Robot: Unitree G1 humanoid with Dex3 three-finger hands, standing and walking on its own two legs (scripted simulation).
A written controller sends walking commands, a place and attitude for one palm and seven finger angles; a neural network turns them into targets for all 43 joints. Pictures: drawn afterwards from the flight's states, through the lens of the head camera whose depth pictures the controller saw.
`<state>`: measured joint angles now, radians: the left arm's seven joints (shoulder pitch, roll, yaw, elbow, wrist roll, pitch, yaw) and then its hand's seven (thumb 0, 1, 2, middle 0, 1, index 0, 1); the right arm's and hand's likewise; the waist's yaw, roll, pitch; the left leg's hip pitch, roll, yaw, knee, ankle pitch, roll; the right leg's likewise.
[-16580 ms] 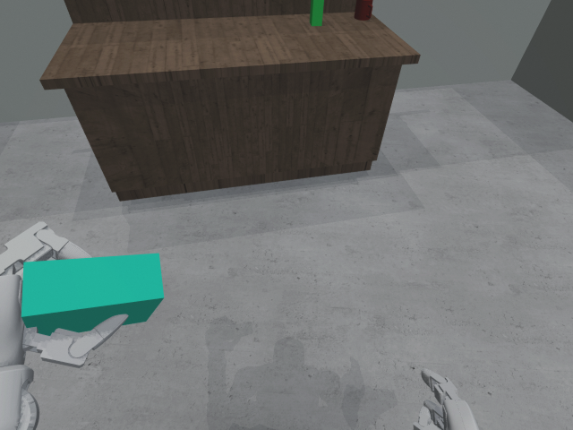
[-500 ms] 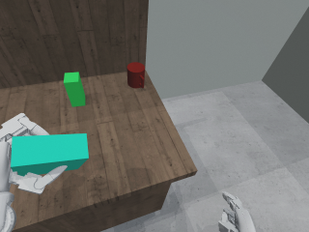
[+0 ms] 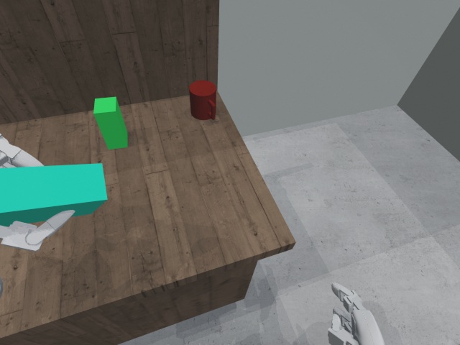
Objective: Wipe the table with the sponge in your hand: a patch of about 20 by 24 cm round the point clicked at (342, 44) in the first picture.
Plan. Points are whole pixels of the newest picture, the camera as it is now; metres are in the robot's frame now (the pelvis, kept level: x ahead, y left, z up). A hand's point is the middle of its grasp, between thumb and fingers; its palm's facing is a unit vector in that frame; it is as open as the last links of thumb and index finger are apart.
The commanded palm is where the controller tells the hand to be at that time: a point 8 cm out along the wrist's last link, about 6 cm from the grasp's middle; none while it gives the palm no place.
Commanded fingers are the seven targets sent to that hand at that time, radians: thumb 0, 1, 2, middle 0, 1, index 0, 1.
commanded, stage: look again from close up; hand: left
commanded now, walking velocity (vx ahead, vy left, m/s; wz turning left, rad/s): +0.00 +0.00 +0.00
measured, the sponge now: (64, 194) +0.26 +0.26 +0.16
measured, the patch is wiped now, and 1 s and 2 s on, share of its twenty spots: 0.00 0.00 0.00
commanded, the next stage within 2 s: come to a stop and stand still in 0.10 s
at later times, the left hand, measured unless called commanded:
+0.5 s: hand (56, 198) +0.25 +0.25 +0.17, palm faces +0.34 -0.86 -0.37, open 9.1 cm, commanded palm +0.18 +0.29 +0.17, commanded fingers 0.00 0.10 1.30 -1.20 -1.60 -1.20 -1.60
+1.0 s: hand (46, 212) +0.23 +0.26 +0.16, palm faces +0.37 -0.86 -0.37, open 9.1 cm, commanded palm +0.17 +0.30 +0.17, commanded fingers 0.00 0.10 1.30 -1.20 -1.60 -1.20 -1.60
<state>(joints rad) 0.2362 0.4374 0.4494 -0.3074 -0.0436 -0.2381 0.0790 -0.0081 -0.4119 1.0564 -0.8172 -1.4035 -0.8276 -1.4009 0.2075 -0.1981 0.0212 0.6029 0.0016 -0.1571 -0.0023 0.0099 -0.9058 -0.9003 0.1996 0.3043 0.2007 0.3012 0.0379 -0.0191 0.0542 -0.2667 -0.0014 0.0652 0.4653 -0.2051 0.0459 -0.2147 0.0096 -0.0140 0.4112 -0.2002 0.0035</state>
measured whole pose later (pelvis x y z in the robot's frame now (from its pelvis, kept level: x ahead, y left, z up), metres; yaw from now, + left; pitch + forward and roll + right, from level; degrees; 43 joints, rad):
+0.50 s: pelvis +0.01 +0.02 +0.00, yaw -1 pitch +0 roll -1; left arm 0.36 0.37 0.38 -0.44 -0.05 -0.26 0.07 -0.01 -0.41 1.06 -0.81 -1.41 -0.82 -1.41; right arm 0.18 -0.18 0.01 0.55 0.01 -0.17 0.01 0.01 -0.91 -0.90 0.20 0.30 0.20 0.30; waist 0.00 -0.02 0.05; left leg -0.26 -0.02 0.09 0.49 -0.24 0.07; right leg -0.22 -0.01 0.02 0.45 -0.24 0.03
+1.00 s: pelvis +0.01 +0.02 +0.00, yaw +1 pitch +0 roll -1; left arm 0.40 0.37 0.36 -0.45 -0.04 -0.25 0.08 -0.01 -0.41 1.06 -0.82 -1.41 -0.83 -1.40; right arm 0.18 -0.19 0.02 0.57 0.00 -0.15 -0.03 0.01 -0.91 -0.90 0.20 0.30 0.20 0.30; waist 0.02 -0.04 0.06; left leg -0.24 -0.02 0.06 0.45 -0.22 0.07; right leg -0.18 -0.01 -0.02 0.39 -0.21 0.03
